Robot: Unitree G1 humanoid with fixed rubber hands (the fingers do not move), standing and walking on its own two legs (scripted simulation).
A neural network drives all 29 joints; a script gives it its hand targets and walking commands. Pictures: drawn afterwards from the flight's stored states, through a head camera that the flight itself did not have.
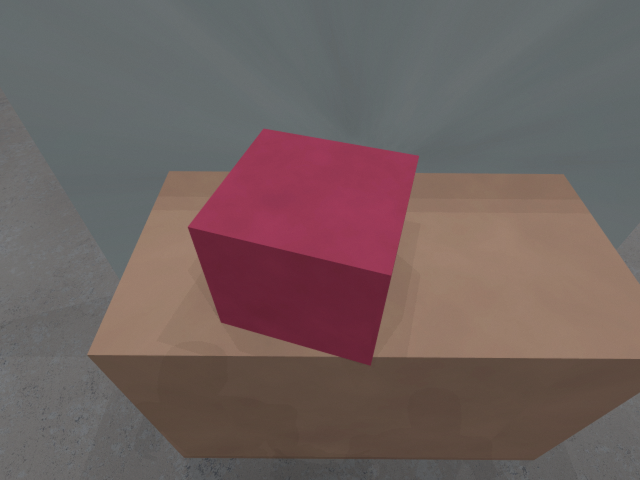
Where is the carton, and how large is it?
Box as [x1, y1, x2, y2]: [188, 129, 418, 365]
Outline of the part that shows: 263,129 188,226 220,320 224,323 370,365 418,156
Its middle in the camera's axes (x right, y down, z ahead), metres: -0.01 +0.00 +0.65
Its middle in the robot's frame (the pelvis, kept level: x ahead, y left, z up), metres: +0.51 +0.05 -0.01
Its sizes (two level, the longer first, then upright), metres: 0.272 0.257 0.240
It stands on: a pedestal, 0.64 m high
